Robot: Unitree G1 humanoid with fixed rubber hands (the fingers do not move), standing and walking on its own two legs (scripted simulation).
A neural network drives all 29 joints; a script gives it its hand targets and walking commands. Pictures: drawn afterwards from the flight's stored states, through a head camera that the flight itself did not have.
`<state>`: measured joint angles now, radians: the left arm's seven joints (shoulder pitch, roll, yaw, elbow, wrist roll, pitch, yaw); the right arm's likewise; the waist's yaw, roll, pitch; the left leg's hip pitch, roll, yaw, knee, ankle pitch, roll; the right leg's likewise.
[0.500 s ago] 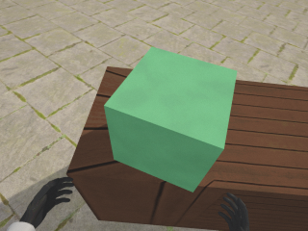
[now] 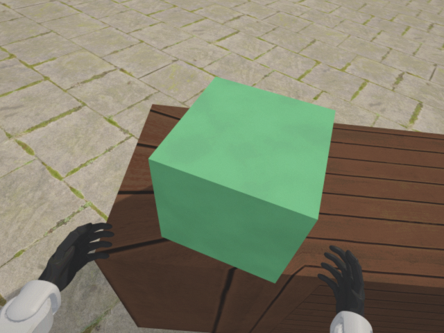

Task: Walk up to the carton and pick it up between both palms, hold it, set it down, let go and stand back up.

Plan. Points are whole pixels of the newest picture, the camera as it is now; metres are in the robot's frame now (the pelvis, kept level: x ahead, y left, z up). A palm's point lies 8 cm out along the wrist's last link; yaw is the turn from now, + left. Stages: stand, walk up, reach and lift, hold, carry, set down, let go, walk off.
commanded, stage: reach and lift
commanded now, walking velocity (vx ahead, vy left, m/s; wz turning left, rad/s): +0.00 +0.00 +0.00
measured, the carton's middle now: (244, 176) +0.42 -0.04 +0.02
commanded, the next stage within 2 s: none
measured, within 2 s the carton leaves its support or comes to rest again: neither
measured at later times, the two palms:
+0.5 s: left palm (84, 217) +0.28 +0.24 +0.06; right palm (366, 274) +0.20 -0.22 +0.05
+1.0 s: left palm (106, 165) +0.36 +0.22 +0.11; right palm (377, 236) +0.25 -0.24 +0.09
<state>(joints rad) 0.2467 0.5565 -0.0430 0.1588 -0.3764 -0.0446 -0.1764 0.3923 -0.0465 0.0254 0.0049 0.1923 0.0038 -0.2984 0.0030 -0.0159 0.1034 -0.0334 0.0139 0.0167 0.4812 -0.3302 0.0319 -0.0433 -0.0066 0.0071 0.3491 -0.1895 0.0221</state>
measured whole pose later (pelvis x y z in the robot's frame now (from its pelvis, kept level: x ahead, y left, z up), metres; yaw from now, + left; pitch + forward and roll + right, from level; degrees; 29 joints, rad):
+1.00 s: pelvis -0.01 +0.00 +0.01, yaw -2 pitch -2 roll -1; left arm -0.35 0.53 0.05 0.32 -0.34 0.37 -0.18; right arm -0.08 -0.18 -0.07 -0.03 0.30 0.42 -0.29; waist -0.09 -0.03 0.05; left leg -0.08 0.00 0.05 0.38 -0.26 0.03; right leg -0.12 -0.02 0.05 0.29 -0.12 0.04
